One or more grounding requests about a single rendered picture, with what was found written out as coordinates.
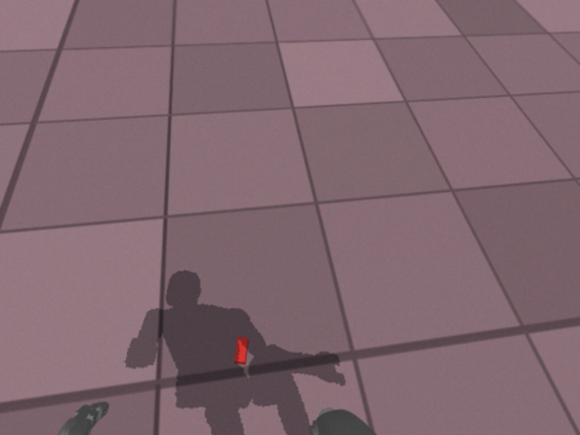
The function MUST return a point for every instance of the left robot hand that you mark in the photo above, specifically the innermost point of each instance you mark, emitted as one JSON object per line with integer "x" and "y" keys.
{"x": 84, "y": 419}

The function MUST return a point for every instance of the small box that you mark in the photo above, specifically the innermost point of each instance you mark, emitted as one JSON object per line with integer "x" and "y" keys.
{"x": 241, "y": 350}

